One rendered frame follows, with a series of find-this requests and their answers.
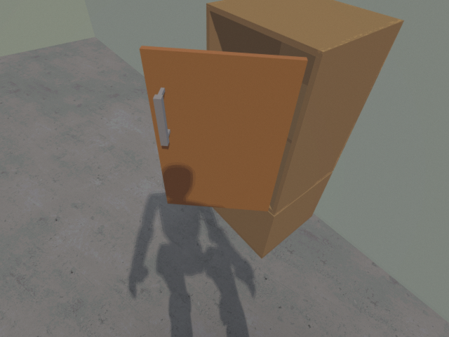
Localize cupboard door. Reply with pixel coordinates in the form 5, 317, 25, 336
140, 46, 308, 211

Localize handle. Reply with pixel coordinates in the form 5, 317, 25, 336
153, 88, 170, 146

